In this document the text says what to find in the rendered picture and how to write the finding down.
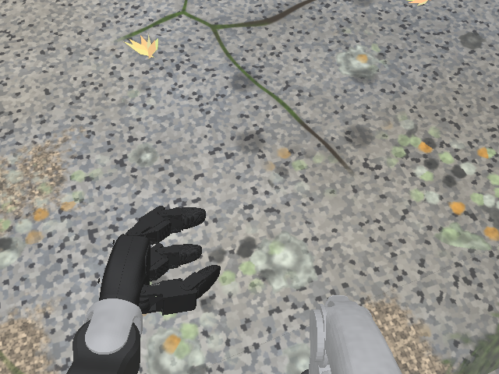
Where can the left robot hand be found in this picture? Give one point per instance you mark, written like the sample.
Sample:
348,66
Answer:
133,264

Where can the robot right thigh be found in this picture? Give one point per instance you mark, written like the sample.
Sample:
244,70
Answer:
344,336

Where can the left robot forearm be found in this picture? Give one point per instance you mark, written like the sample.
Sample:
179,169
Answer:
109,340

